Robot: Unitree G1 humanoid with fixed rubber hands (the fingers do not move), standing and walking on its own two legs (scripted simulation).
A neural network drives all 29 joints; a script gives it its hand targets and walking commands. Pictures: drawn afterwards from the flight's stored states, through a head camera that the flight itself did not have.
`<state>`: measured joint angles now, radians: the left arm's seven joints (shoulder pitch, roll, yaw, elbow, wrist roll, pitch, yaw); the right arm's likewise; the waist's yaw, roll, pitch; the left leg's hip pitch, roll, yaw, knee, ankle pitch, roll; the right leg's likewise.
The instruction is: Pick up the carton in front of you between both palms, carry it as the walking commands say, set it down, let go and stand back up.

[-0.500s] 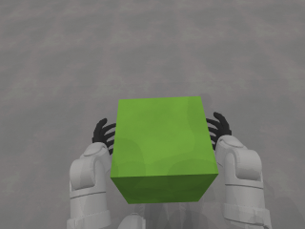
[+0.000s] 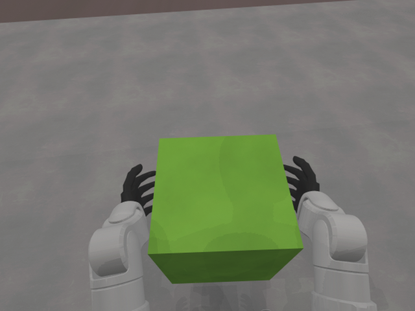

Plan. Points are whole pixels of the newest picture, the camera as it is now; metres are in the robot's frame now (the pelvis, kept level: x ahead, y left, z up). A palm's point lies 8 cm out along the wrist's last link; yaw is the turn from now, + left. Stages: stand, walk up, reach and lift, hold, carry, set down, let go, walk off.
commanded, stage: carry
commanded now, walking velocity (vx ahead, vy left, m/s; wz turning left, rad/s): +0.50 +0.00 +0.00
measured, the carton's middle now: (219, 215) +0.31 -0.01 +0.02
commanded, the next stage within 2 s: none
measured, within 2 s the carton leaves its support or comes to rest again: neither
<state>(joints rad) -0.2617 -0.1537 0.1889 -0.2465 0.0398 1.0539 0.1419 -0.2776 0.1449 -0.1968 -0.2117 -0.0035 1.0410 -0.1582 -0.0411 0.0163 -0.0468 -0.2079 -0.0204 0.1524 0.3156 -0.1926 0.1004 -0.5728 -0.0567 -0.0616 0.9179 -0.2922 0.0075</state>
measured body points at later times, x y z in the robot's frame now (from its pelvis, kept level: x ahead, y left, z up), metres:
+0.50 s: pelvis +0.33 -0.05 +0.00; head +0.32 -0.07 +0.45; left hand +0.56 +0.12 +0.07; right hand +0.58 -0.19 +0.06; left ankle +0.35 +0.10 -0.68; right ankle +0.32 -0.12 -0.75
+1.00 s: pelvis +0.65 +0.02 +0.00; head +0.65 +0.04 +0.45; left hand +0.90 +0.17 +0.08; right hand +0.89 -0.14 +0.08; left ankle +0.66 +0.10 -0.75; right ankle +0.66 -0.13 -0.68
